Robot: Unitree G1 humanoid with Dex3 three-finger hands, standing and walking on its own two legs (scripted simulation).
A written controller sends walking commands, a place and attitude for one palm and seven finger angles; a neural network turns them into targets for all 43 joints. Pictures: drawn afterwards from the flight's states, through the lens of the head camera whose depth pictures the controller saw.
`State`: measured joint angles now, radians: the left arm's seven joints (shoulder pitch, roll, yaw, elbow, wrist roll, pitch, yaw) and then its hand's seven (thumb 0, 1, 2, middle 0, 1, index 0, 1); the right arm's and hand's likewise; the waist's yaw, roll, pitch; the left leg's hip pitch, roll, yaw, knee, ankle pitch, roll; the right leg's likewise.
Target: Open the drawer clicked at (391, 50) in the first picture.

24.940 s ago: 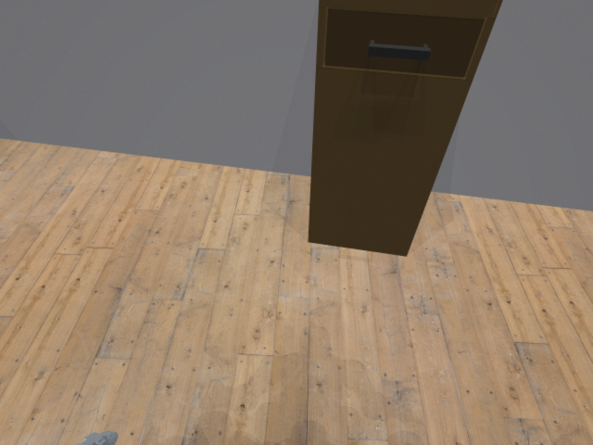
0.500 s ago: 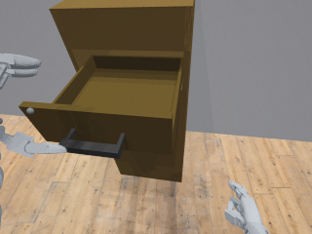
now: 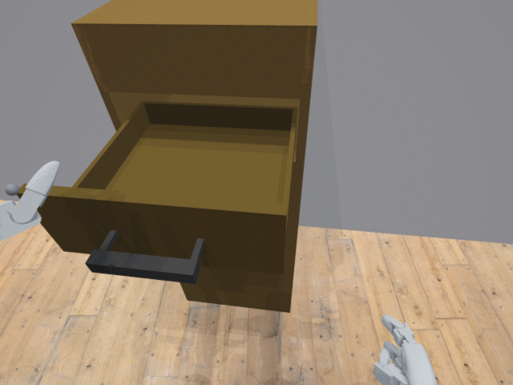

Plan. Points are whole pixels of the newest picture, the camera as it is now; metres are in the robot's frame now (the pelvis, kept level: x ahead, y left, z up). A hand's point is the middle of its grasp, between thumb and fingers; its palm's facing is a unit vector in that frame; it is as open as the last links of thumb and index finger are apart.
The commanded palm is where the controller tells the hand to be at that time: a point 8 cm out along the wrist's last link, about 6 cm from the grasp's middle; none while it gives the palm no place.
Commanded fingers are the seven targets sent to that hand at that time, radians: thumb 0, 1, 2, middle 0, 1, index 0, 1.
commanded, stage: draw the hand back to the body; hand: left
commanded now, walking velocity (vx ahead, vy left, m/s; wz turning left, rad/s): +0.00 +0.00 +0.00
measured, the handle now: (149, 253) +0.26 +0.20 +0.10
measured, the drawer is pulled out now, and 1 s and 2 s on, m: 0.30 0.30 0.30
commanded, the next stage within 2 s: step back with the hand held close in 0.34 s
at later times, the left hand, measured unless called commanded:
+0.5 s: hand out of the picture +0.17 +0.24 +0.30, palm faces +0.61 -0.73 -0.30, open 7.4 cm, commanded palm +0.12 +0.28 +0.29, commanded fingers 0.00 0.90 0.90 -0.20 -0.30 -0.20 -0.30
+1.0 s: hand out of the picture +0.11 +0.23 +0.30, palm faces +0.64 -0.65 -0.42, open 7.4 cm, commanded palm +0.04 +0.28 +0.29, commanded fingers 0.00 0.90 0.90 -0.20 -0.30 -0.20 -0.30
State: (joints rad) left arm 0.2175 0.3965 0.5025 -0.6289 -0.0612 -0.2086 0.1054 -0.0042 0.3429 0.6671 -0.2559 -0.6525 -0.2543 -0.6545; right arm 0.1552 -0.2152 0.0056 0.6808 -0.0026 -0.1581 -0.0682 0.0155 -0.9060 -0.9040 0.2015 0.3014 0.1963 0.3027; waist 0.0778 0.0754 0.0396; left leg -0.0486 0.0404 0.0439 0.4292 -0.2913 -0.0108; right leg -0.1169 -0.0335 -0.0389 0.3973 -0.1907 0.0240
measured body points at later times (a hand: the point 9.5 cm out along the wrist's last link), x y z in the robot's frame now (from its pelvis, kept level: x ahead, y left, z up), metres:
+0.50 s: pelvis -0.01 -0.01 +0.00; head -0.03 -0.02 +0.45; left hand +0.14 +0.28 +0.31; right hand +0.20 -0.21 -0.08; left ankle -0.03 +0.12 -0.74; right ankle +0.02 -0.14 -0.74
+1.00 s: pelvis -0.08 +0.00 -0.02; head -0.06 +0.00 +0.43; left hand +0.07 +0.27 +0.32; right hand +0.09 -0.24 -0.11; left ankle -0.03 +0.12 -0.74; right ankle +0.02 -0.14 -0.74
